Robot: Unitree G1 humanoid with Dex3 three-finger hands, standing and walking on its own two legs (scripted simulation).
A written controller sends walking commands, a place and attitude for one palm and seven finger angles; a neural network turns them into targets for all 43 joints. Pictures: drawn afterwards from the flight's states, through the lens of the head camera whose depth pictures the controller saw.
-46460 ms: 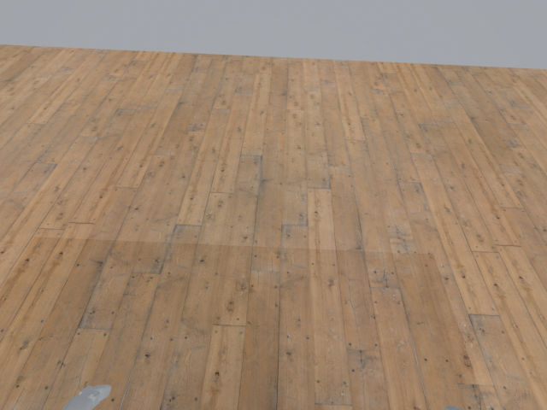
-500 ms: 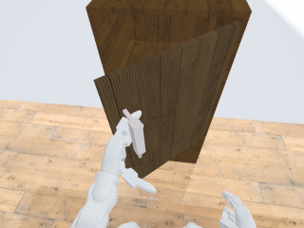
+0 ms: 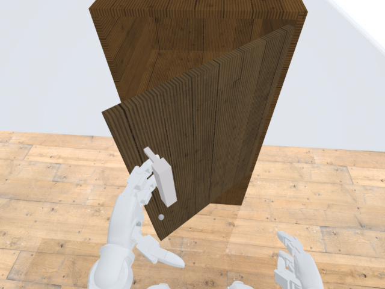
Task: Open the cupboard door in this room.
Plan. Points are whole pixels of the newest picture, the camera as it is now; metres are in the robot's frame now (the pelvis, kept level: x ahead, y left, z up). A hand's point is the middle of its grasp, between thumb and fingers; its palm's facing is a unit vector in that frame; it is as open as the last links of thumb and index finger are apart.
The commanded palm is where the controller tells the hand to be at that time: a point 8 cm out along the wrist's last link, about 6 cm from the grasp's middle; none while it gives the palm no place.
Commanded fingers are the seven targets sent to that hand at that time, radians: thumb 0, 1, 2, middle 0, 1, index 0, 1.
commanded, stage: slide the hand sideways off the handle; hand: left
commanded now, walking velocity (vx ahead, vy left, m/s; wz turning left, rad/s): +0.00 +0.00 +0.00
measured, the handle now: (159, 177) +0.32 +0.09 +0.07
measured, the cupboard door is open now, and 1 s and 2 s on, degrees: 43 42 42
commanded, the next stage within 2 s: draw the hand back to the body in 0.50 s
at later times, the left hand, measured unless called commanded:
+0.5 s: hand (119, 240) +0.20 +0.14 +0.06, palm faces +0.00 -1.00 -0.06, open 16.2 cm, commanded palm +0.17 +0.20 +0.07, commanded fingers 0.00 -0.50 0.30 -0.15 -0.30 -0.15 -0.30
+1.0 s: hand (90, 240) +0.18 +0.17 +0.11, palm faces -0.03 -1.00 -0.07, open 16.3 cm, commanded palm +0.15 +0.23 +0.12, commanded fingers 0.00 -0.47 0.31 -0.15 -0.30 -0.15 -0.30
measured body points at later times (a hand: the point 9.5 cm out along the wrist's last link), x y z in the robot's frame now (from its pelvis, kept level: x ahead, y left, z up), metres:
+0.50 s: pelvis +0.01 -0.02 -0.01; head +0.06 -0.03 +0.44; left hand +0.19 +0.20 +0.07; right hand +0.20 -0.25 -0.09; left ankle -0.01 +0.12 -0.69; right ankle +0.03 -0.11 -0.69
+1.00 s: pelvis +0.00 +0.01 +0.00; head +0.01 +0.00 +0.45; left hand +0.18 +0.22 +0.12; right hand +0.19 -0.20 -0.06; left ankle -0.01 +0.12 -0.69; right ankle +0.03 -0.11 -0.69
